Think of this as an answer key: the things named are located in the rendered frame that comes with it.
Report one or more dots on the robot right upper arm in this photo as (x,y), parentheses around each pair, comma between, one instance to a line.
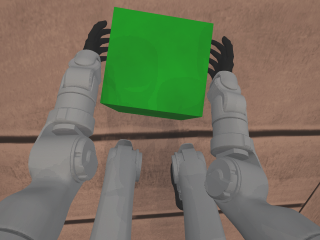
(240,190)

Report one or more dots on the right robot hand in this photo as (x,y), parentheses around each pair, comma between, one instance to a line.
(225,59)

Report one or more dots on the right robot forearm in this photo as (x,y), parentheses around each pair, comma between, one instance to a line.
(229,120)

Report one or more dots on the left robot forearm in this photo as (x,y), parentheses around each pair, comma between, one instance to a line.
(76,99)

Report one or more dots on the robot left upper arm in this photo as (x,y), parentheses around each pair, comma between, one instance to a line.
(58,165)

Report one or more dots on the carton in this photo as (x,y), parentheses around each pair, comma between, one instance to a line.
(156,65)

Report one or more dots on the left robot shin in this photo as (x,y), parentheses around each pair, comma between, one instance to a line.
(113,151)

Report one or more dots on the left robot hand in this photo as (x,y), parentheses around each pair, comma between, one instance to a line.
(94,40)

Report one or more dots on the right robot foot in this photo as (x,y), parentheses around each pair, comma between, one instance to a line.
(179,203)

